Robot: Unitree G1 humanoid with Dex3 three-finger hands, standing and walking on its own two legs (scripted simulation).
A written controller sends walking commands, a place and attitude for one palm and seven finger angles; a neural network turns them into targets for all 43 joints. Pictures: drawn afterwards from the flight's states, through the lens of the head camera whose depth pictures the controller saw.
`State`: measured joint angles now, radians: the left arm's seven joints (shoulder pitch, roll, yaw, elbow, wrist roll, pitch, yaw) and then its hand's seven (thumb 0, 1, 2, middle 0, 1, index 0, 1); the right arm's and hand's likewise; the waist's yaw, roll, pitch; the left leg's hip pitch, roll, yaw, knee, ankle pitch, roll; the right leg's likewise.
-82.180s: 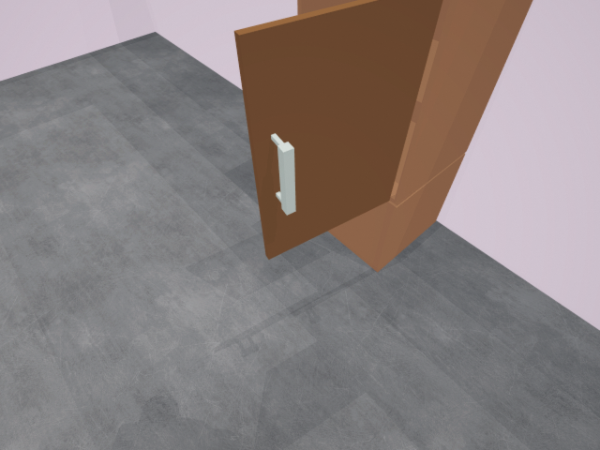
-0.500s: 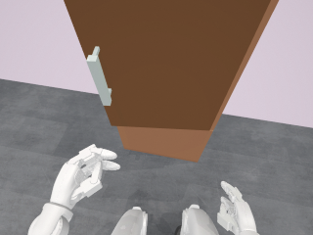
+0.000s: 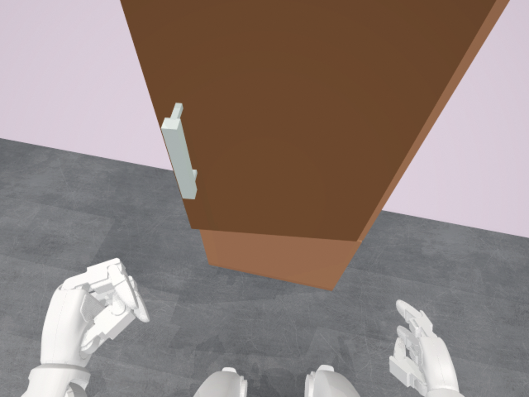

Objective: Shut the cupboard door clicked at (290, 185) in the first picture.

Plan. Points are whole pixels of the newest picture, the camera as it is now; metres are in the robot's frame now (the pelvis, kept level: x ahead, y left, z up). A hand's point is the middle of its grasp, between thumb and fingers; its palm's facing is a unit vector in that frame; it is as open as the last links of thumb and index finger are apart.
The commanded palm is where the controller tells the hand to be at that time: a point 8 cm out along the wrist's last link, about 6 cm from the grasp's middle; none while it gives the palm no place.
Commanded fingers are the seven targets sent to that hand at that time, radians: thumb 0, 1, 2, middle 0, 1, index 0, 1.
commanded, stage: raise the hand and make a fist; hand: left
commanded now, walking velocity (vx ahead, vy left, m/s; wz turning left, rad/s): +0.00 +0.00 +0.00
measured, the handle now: (184, 154) +0.48 +0.18 +0.05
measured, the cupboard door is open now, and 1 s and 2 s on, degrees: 8 8 8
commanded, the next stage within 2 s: bring the fist close to the handle in 0.68 s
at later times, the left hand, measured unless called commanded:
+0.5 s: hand (152, 306) +0.23 +0.17 +0.05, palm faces -0.05 -1.00 -0.01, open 3.1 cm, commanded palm +0.20 +0.23 +0.06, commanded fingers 0.00 0.90 0.90 -1.30 -1.50 -1.30 -1.50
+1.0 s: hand (150, 288) +0.25 +0.17 +0.06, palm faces +0.00 -1.00 -0.04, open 3.1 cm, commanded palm +0.23 +0.22 +0.06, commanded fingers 0.00 0.90 0.90 -1.30 -1.50 -1.30 -1.50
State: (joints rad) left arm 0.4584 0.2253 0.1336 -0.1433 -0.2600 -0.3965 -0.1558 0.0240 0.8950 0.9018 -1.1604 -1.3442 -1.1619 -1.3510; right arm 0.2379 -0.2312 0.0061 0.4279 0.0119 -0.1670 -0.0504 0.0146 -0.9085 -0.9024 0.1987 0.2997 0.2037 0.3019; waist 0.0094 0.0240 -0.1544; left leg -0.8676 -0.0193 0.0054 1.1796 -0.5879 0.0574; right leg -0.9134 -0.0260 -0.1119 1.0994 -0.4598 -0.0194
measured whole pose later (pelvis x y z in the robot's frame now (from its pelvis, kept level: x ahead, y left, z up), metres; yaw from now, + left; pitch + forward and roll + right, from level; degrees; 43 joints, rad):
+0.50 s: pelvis +0.00 -0.01 +0.00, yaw +0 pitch +15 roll -2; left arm 0.37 0.24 0.14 -0.01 -0.28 -0.33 -0.28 0.02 0.90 0.90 -1.30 -1.49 -1.30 -1.50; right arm 0.28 -0.26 0.01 0.46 0.02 -0.14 -0.06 0.01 -0.91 -0.90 0.20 0.30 0.21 0.30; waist 0.00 0.03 -0.14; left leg -0.84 -0.01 0.00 1.15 -0.58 0.05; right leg -0.89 -0.02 -0.11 1.08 -0.46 -0.03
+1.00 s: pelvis -0.01 -0.02 +0.00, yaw +1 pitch +15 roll -2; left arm 0.23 0.24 0.15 0.05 -0.28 -0.40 -0.25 0.02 0.89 0.90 -1.30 -1.50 -1.30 -1.50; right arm 0.25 -0.25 0.03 0.48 0.02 -0.16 -0.06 0.01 -0.91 -0.90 0.20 0.30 0.21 0.30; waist 0.01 0.03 -0.14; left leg -0.87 -0.02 -0.01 1.19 -0.58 0.04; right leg -0.92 -0.02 -0.13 1.12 -0.46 -0.04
